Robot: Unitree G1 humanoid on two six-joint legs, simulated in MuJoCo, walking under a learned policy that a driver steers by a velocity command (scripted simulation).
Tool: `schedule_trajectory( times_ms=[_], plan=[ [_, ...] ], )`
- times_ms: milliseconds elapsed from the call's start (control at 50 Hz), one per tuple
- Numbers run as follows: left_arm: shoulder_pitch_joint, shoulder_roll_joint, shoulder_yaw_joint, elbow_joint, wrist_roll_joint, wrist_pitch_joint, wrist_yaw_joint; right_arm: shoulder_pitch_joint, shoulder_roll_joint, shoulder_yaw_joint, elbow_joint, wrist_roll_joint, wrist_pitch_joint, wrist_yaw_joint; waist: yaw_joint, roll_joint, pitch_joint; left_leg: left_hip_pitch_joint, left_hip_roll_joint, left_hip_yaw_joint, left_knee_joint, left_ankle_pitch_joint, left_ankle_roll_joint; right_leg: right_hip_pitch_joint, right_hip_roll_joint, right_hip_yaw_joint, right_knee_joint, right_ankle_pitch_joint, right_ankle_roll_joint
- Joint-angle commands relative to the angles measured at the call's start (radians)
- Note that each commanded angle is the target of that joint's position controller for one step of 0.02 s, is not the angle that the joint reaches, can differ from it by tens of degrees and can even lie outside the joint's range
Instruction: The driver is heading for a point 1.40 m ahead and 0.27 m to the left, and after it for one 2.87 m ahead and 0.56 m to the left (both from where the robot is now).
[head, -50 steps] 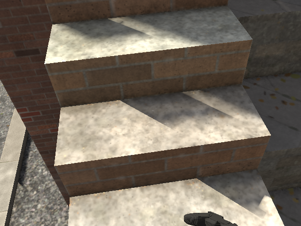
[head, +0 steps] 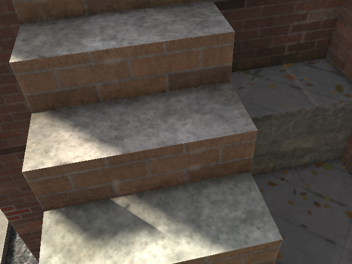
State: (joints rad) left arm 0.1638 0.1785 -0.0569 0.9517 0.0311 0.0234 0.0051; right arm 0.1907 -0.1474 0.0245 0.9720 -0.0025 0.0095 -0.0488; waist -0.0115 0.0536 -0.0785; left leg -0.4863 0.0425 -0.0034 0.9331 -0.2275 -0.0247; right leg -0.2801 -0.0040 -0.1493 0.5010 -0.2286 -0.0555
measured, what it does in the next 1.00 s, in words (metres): climbs: left foot, then left foot 0.19 m higher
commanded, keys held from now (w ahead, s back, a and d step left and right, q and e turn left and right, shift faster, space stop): w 1.00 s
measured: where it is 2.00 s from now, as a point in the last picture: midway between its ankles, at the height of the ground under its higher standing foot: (182, 243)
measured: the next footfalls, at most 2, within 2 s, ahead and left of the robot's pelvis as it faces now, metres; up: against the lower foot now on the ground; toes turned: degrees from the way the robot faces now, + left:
left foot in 0.02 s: +0.05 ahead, +0.13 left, +0.00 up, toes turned +1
left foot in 0.72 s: +0.29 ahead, +0.23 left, +0.19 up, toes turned +2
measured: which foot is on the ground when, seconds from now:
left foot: up 0.00-0.00, down 0.02-0.44, up 0.46-0.70, down 0.72-1.00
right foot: down 0.00-0.76, up 0.78-1.00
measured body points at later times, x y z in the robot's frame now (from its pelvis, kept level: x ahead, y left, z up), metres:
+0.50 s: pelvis +0.09 +0.02 +0.00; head +0.09 +0.02 +0.45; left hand +0.10 +0.26 -0.15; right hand +0.12 -0.20 -0.16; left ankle +0.01 +0.12 -0.61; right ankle +0.02 -0.09 -0.73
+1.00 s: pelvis +0.21 +0.12 +0.18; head +0.15 +0.15 +0.62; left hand +0.41 +0.34 +0.11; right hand +0.23 -0.09 +0.03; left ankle +0.25 +0.23 -0.54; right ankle +0.20 -0.04 -0.27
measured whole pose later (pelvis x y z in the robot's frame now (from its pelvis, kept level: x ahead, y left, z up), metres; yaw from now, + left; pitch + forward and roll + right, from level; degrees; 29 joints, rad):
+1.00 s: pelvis +0.21 +0.12 +0.18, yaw +1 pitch +1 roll -1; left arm 0.06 0.19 -0.04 0.73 -0.01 -0.09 -0.09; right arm 0.39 -0.15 0.02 1.06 -0.04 -0.08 0.05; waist 0.05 -0.04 -0.16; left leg -0.42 -0.01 -0.02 0.70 -0.31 0.06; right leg -0.93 0.12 0.14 2.02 -0.11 -0.15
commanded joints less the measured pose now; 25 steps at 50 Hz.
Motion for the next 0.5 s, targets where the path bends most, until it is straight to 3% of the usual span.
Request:
schedule_trajectory(
  times_ms=[20, 40, 60, 80, 100, 120, 180, 200, 280, 300, 320, 360, 380, 400, 420, 440, 460, 480, 500],
  plan=[
    [0.031, 0.057, 0.016, -0.076, -0.045, 0.002, 0.015, 0.098, 0.051, 0.024, 0.038, -0.001, 0.041, -0.005, 0.036, -0.190, 0.054, 0.093, 0.015, -0.009, -0.511, 0.082, 0.006, 0.164, -0.203, 0.222, -0.093, 0.326, -0.120],
    [0.079, 0.041, 0.016, -0.057, -0.046, -0.002, 0.010, 0.103, 0.021, 0.020, 0.039, -0.016, 0.039, 0.005, 0.062, -0.138, 0.024, 0.166, 0.045, -0.054, -0.524, 0.215, 0.023, 0.143, -0.181, 0.229, -0.061, 0.174, -0.113],
    [0.154, 0.028, 0.019, -0.029, -0.044, -0.011, -0.005, 0.102, -0.044, 0.006, 0.048, -0.018, 0.034, 0.018, 0.109, -0.001, -0.003, 0.284, 0.055, -0.063, -0.495, 0.331, 0.049, 0.072, -0.112, 0.184, -0.041, -0.003, -0.098],
    [0.135, 0.030, 0.019, -0.015, -0.044, -0.020, -0.008, 0.079, -0.079, -0.005, 0.056, -0.004, 0.029, 0.033, 0.105, 0.081, 0.016, 0.273, 0.013, -0.027, -0.464, 0.108, 0.113, 0.014, -0.079, 0.122, -0.077, -0.036, -0.083],
    [0.034, 0.088, 0.029, -0.013, -0.047, -0.017, -0.001, 0.115, -0.060, -0.007, 0.074, -0.008, 0.020, 0.054, 0.041, 0.051, 0.063, 0.160, 0.010, -0.053, -0.508, -0.091, 0.153, 0.029, -0.070, 0.088, -0.058, -0.105, -0.074],
    [-0.017, 0.120, 0.038, -0.018, -0.053, -0.011, 0.003, 0.113, -0.063, -0.009, 0.081, -0.018, 0.008, 0.062, 0.026, 0.037, 0.090, 0.123, 0.022, -0.084, -0.553, -0.175, 0.176, 0.017, -0.075, 0.079, -0.036, -0.157, -0.070],
    [-0.061, 0.095, 0.028, -0.027, -0.042, -0.018, -0.006, 0.049, -0.119, -0.019, 0.073, -0.021, -0.014, 0.066, 0.024, 0.050, 0.112, 0.122, 0.066, -0.158, -0.608, -0.264, 0.224, -0.033, -0.053, 0.043, 0.016, -0.159, -0.062],
    [-0.060, 0.068, 0.020, -0.020, -0.040, -0.031, -0.013, 0.059, -0.123, -0.021, 0.075, -0.028, -0.017, 0.072, 0.017, 0.067, 0.107, 0.148, 0.075, -0.174, -0.616, -0.229, 0.230, -0.048, -0.045, 0.038, 0.035, -0.113, -0.064],
    [-0.027, 0.065, 0.011, 0.014, -0.051, -0.061, -0.030, 0.082, -0.125, -0.022, 0.084, -0.013, -0.031, 0.089, 0.003, 0.016, 0.066, 0.214, 0.076, -0.156, -0.579, -0.139, 0.241, -0.021, -0.044, 0.042, 0.051, -0.079, -0.095],
    [-0.009, 0.067, 0.008, 0.020, -0.047, -0.063, -0.035, 0.071, -0.116, -0.017, 0.082, -0.018, -0.033, 0.096, 0.005, 0.003, 0.061, 0.224, 0.066, -0.138, -0.562, -0.064, 0.242, -0.011, -0.052, 0.051, 0.037, -0.036, -0.104],
    [0.022, 0.080, 0.014, 0.033, -0.051, -0.064, -0.036, 0.093, -0.118, -0.018, 0.093, -0.007, -0.041, 0.101, 0.006, -0.009, 0.041, 0.234, 0.047, -0.103, -0.535, -0.009, 0.231, 0.027, -0.056, 0.056, 0.030, -0.019, -0.109],
    [0.058, 0.093, 0.015, 0.038, -0.052, -0.058, -0.040, 0.097, -0.092, -0.008, 0.105, -0.003, -0.055, 0.110, 0.017, -0.044, 0.029, 0.232, 0.010, -0.034, -0.450, 0.179, 0.211, 0.085, -0.070, 0.086, 0.016, 0.056, -0.123],
    [0.084, 0.112, 0.021, 0.040, -0.052, -0.055, -0.042, 0.091, -0.076, 0.000, 0.107, -0.007, -0.061, 0.113, 0.029, -0.069, 0.014, 0.218, -0.012, 0.007, -0.381, 0.302, 0.197, 0.129, -0.083, 0.113, -0.005, 0.114, -0.134],
    [0.149, 0.153, 0.037, 0.048, -0.045, -0.046, -0.042, 0.051, -0.075, 0.010, 0.095, -0.010, -0.073, 0.118, 0.069, -0.108, -0.010, 0.129, -0.038, 0.044, -0.266, 0.422, 0.179, 0.231, -0.124, 0.182, -0.047, 0.192, -0.159],
    [0.250, 0.184, 0.051, 0.066, -0.041, -0.035, -0.037, 0.019, -0.059, 0.019, 0.090, -0.015, -0.086, 0.121, 0.115, -0.162, -0.037, -0.003, -0.054, 0.074, -0.113, 0.377, 0.151, 0.360, -0.190, 0.282, -0.107, 0.228, -0.199],
    [0.365, 0.203, 0.061, 0.093, -0.032, -0.019, -0.026, -0.019, -0.033, 0.029, 0.095, -0.018, -0.098, 0.130, 0.162, -0.246, -0.047, -0.198, -0.078, 0.112, 0.075, 0.133, 0.112, 0.504, -0.296, 0.433, -0.192, 0.246, -0.254],
    [0.423, 0.191, 0.060, 0.096, -0.011, -0.006, -0.010, -0.075, -0.049, 0.020, 0.094, -0.005, -0.107, 0.142, 0.186, -0.282, -0.044, -0.344, -0.085, 0.117, 0.416, -0.150, 0.058, 0.542, -0.408, 0.566, -0.264, 0.183, -0.313],
    [0.397, 0.153, 0.046, 0.083, 0.023, 0.000, 0.006, -0.134, -0.059, 0.009, 0.073, 0.020, -0.111, 0.151, 0.168, -0.237, 0.021, -0.516, -0.059, 0.051, 0.876, -0.290, 0.028, 0.486, -0.457, 0.596, -0.306, 0.075, -0.341],
    [0.348, 0.153, 0.040, 0.085, 0.033, -0.005, 0.017, -0.257, -0.004, 0.027, -0.019, 0.048, -0.117, 0.152, 0.148, -0.269, 0.134, -0.762, -0.024, -0.035, 1.211, -0.387, 0.037, 0.438, -0.475, 0.551, -0.339, -0.004, -0.314]
  ],
)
